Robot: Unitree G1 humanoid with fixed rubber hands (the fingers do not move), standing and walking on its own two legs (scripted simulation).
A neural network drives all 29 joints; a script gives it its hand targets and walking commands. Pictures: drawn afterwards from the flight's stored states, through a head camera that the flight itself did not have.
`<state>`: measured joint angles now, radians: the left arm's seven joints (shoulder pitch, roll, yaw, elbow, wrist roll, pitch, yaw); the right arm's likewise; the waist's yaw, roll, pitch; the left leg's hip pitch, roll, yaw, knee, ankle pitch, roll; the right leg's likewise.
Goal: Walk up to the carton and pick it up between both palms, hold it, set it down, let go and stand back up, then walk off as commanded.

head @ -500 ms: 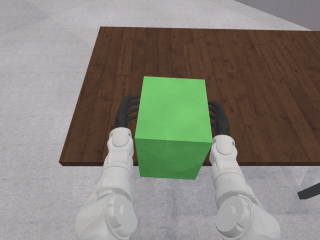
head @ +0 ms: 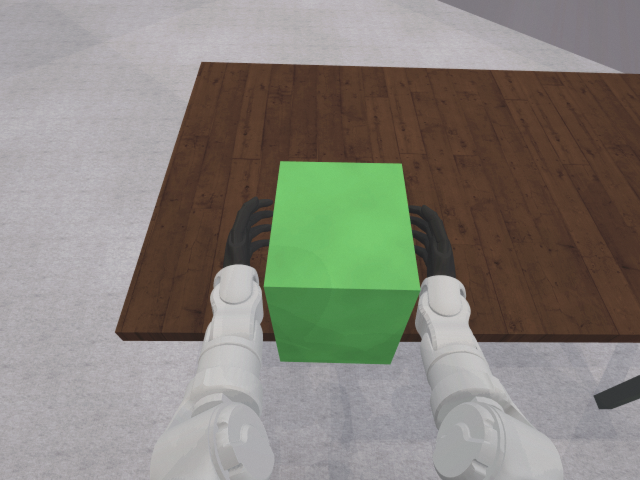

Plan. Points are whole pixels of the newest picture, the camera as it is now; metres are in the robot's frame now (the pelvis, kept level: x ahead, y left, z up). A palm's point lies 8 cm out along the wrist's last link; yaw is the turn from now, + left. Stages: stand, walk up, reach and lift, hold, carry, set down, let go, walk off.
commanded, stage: reach and lift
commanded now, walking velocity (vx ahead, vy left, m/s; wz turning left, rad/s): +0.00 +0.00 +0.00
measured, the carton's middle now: (337, 267) +0.41 +0.01 -0.01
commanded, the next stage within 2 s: none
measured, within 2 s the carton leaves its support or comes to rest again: neither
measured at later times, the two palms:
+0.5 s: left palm (228, 259) +0.36 +0.14 +0.08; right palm (443, 269) +0.36 -0.11 +0.07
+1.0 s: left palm (210, 239) +0.35 +0.15 +0.13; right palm (448, 249) +0.35 -0.11 +0.12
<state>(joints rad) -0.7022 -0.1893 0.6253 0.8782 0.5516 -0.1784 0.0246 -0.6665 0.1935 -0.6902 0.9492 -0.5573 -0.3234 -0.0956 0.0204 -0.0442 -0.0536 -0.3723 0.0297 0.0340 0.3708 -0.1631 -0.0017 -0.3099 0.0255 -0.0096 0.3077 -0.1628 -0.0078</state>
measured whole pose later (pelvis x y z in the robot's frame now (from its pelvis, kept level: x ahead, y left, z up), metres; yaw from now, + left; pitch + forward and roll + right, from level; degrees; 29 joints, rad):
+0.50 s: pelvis -0.02 +0.00 +0.00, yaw +1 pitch +1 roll -1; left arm -0.67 -0.17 0.49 0.79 0.45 -0.04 0.03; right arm -0.61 0.17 -0.50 0.90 -0.38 -0.24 -0.13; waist 0.03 -0.05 -0.01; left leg -0.21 0.02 0.02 0.31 -0.13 0.00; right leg -0.15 0.02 -0.02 0.27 -0.14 -0.01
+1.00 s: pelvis -0.02 +0.00 +0.00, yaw +2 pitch -5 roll +0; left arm -0.65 -0.14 0.40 0.56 0.43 0.25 -0.01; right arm -0.62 0.15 -0.32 0.78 -0.20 -0.07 -0.16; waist 0.00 -0.06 0.03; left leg -0.08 0.02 0.01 0.31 -0.14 0.00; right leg -0.02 0.01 -0.04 0.27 -0.16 -0.01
